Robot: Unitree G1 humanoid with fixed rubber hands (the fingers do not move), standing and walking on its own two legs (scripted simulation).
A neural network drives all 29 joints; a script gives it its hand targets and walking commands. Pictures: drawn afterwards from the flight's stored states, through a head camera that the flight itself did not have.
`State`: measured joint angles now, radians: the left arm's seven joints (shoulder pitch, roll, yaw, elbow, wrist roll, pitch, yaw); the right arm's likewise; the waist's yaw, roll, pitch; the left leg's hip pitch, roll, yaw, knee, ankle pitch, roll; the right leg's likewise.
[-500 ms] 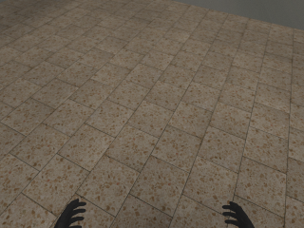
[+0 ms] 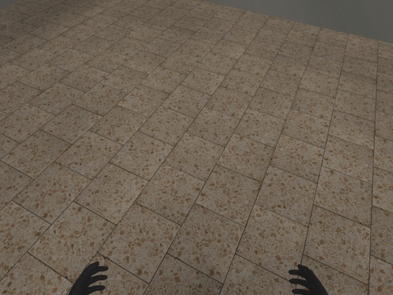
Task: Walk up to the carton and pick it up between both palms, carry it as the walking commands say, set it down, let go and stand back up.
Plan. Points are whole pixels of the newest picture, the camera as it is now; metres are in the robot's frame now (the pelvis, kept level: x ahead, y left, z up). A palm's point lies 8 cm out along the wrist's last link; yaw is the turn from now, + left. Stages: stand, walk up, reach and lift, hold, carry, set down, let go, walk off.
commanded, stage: stand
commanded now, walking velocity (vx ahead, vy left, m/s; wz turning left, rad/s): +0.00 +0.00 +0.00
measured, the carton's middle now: out of the picture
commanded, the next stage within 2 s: walk up in 0.46 s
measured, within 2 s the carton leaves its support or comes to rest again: neither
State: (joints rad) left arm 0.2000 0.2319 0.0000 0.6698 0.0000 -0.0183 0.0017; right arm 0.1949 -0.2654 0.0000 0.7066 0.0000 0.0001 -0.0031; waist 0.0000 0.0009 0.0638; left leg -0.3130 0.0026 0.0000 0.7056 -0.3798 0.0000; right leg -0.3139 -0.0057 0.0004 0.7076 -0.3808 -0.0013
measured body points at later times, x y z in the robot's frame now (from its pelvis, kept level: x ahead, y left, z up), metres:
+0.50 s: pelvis +0.00 +0.00 +0.00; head +0.01 +0.00 +0.45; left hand +0.14 +0.24 -0.11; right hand +0.12 -0.26 -0.11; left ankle +0.00 +0.12 -0.72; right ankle +0.00 -0.12 -0.72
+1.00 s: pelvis -0.02 +0.03 -0.01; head +0.01 +0.06 +0.44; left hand +0.05 +0.29 -0.15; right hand +0.11 -0.21 -0.13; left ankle -0.03 +0.12 -0.72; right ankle +0.00 -0.12 -0.72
